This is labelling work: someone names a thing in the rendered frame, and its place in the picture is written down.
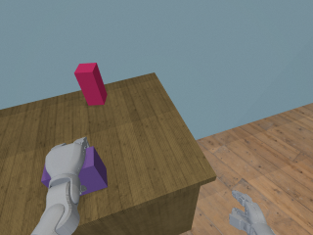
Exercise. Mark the robot right forearm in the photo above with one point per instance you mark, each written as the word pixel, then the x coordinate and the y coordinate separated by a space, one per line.
pixel 260 228

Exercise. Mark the robot left forearm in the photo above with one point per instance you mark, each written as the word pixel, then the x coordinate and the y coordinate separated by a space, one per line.
pixel 61 216

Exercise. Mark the robot right hand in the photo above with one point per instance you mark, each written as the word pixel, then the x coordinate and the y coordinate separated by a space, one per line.
pixel 243 220

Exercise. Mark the sponge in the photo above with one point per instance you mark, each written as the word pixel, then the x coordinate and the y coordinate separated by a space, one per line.
pixel 93 173

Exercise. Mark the table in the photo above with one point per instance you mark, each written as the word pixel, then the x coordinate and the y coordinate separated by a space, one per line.
pixel 155 167

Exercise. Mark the robot left hand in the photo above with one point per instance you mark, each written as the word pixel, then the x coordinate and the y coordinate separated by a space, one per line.
pixel 67 159

